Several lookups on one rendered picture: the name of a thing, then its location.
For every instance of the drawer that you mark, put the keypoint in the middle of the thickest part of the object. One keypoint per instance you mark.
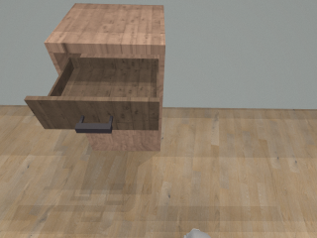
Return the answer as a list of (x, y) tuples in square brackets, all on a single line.
[(97, 88)]

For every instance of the handle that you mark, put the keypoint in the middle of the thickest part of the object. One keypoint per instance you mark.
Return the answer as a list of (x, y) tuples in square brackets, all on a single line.
[(94, 128)]

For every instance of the cabinet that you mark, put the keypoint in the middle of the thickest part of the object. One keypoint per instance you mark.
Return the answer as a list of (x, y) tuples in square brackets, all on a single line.
[(113, 31)]

